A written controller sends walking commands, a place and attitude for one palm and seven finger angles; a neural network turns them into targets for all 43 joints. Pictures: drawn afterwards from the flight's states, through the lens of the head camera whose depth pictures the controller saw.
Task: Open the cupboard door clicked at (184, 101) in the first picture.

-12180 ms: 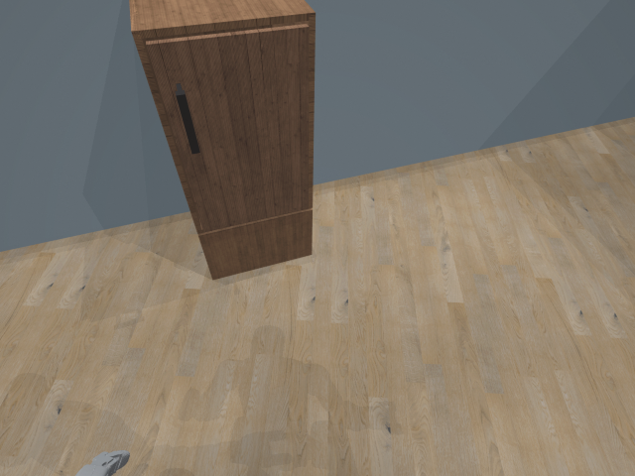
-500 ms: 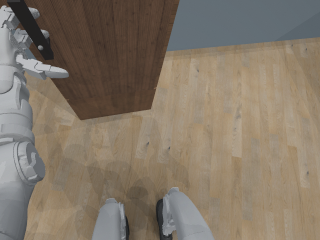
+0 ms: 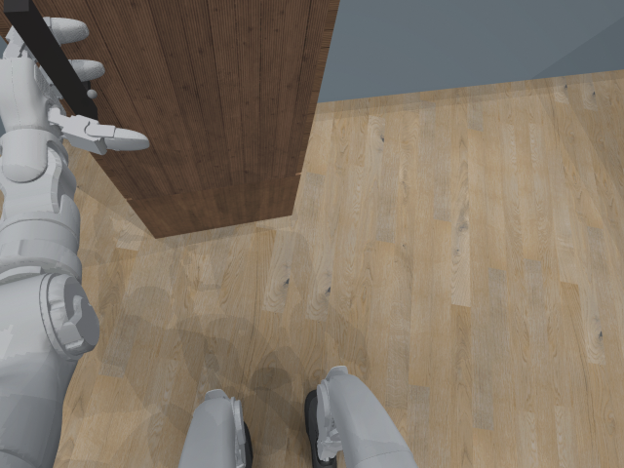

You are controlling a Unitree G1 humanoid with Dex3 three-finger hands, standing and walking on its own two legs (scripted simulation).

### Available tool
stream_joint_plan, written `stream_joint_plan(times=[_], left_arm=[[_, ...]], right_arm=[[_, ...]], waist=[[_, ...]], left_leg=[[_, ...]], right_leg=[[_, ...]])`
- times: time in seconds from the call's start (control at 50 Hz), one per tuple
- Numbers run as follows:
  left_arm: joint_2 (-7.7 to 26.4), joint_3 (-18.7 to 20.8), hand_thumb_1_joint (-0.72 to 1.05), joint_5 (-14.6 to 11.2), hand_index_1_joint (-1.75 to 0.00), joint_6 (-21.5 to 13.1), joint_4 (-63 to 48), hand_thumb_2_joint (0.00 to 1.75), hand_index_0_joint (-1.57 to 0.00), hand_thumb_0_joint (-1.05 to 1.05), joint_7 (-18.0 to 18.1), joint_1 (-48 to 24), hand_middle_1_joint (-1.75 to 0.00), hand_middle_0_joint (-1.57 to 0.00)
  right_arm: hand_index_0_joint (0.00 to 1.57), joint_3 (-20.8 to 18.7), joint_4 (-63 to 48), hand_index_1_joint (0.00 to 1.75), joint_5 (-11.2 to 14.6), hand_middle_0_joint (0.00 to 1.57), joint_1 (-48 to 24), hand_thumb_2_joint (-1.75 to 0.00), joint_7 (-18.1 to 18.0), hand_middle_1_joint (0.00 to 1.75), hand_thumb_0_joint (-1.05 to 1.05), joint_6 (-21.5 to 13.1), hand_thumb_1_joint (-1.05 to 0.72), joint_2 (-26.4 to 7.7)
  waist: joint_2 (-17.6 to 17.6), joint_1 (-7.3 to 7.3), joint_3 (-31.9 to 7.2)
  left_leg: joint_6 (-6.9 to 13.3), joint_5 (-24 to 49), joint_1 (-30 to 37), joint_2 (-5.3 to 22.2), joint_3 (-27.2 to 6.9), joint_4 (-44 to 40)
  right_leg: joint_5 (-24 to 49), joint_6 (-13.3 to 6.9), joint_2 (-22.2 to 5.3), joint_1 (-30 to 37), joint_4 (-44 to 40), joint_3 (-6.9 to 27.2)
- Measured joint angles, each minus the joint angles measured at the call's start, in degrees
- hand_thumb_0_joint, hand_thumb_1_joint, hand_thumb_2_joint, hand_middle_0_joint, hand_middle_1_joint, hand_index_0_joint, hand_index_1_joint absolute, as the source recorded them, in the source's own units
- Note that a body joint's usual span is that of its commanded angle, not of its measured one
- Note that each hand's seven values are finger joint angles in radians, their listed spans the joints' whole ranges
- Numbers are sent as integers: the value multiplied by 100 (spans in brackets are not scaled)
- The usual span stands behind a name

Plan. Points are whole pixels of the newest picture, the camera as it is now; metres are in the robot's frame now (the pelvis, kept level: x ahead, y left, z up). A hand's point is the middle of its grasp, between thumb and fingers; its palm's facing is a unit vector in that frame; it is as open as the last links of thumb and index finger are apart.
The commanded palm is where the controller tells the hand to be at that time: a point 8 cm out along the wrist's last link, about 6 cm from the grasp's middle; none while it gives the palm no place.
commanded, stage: slide the fingers in behind the handle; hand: left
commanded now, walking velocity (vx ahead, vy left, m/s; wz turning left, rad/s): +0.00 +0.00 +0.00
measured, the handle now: (58, 55) +0.59 +0.23 +0.06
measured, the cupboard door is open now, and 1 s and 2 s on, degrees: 0 0 43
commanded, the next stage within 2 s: close the thumb around the handle in 0.26 s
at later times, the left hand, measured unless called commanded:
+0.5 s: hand (89, 94) +0.55 +0.20 +0.05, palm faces +0.11 -0.99 -0.03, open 13.5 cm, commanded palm +0.52 +0.22 +0.05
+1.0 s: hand (84, 101) +0.54 +0.20 +0.05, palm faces +0.10 -0.99 -0.02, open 5.8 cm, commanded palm +0.52 +0.23 +0.05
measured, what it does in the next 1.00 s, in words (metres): stands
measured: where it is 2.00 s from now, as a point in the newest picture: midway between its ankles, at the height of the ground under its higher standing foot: (282, 465)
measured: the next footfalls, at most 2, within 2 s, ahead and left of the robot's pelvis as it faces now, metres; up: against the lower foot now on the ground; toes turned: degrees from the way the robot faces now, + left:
none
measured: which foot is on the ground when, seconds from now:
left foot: down 0.00-1.00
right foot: down 0.00-1.00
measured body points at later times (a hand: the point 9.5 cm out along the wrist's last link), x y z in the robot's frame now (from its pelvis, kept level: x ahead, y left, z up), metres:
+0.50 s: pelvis +0.00 +0.00 +0.00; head +0.18 +0.03 +0.41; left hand +0.54 +0.25 +0.05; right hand -0.01 -0.26 -0.11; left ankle -0.01 +0.09 -0.63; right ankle +0.03 -0.12 -0.63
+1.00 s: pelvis +0.00 +0.01 +0.00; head +0.17 +0.04 +0.42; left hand +0.53 +0.25 +0.05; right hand -0.01 -0.25 -0.11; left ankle -0.01 +0.09 -0.63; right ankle +0.03 -0.12 -0.63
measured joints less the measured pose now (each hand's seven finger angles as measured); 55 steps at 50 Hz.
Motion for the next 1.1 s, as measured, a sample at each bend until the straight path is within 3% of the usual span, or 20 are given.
stream_joint_plan(times=[0.48, 0.64, 0.96, 1.1], left_arm=[[-25, 64, -45, -83, -121, -61, -21, 32, -32, -1, -142, 34, -121, -31], [-57, 55, -16, -136, -124, -96, -109, 45, -33, -1, -176, 175, -124, -33], [-156, -67, 67, -183, -132, -178, -50, 80, -38, 0, -106, 187, -131, -36], [-138, -21, 72, -131, -133, -222, 77, 84, -35, 1, -141, 62, -133, -36]], right_arm=[[20, 0, 13, 30, 30, 20, -62, -90, -41, 29, 0, -22, -91, -14], [20, -8, 2, 30, 43, 20, -59, -90, -28, 29, 0, -10, -91, 0], [20, -44, 90, 30, 21, 20, -66, -90, -32, 29, 0, -52, -91, -9], [20, -5, 94, 30, 24, 20, -59, -90, -57, 29, 0, -52, -91, -20]], waist=[[-12, 25, 0], [-8, 68, 0], [-8, 92, -16], [-8, 67, -6]], left_leg=[[7, -6, 21, 0, 10, -13], [23, -3, 114, 0, 36, -59], [43, 14, 117, -35, 11, -26], [54, 15, 65, -45, 13, 10]], right_leg=[[0, 11, 8, 16, -14, 18], [14, 28, 14, 100, -62, 47], [29, 52, -18, 134, -54, 28], [27, 58, -28, 81, -14, 31]])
